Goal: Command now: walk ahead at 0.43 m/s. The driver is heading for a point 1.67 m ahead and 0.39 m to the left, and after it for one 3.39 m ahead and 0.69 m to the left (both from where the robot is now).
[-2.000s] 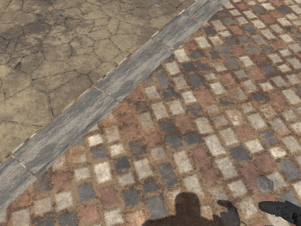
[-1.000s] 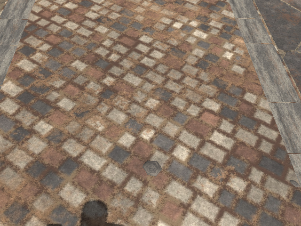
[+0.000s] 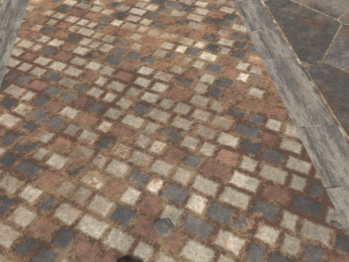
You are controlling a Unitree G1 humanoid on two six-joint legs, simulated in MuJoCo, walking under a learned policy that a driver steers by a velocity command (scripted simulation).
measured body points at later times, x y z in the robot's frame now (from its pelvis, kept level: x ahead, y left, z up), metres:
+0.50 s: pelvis +0.27 +0.07 +0.00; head +0.29 +0.08 +0.45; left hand +0.40 +0.35 -0.11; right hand +0.33 -0.21 -0.12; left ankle +0.29 +0.15 -0.75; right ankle +0.33 -0.10 -0.66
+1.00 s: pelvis +0.56 +0.01 +0.00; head +0.59 +0.00 +0.45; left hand +0.65 +0.28 -0.11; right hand +0.66 -0.27 -0.13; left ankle +0.54 +0.16 -0.66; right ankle +0.59 -0.08 -0.75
